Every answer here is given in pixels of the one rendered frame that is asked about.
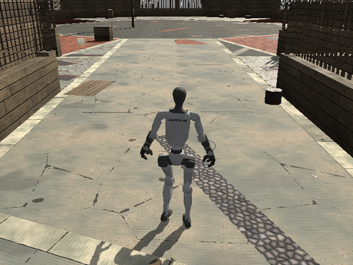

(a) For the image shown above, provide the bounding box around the left robot thigh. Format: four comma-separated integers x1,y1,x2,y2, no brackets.
158,153,175,186

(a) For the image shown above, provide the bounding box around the left robot hand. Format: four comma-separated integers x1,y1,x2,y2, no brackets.
140,147,153,160

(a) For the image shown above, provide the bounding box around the robot right shin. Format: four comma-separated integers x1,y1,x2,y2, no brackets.
184,184,192,220

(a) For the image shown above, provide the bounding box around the right robot hand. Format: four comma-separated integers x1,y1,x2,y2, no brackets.
203,154,216,167

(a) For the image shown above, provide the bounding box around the robot left forearm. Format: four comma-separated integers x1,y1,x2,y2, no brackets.
143,131,154,150

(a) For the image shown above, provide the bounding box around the robot right forearm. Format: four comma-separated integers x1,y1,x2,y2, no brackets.
201,134,213,156

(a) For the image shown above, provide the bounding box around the left robot upper arm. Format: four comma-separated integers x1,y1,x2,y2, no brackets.
149,110,167,139

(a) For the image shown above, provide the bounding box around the right robot upper arm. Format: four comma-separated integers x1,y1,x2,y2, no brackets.
190,112,206,142

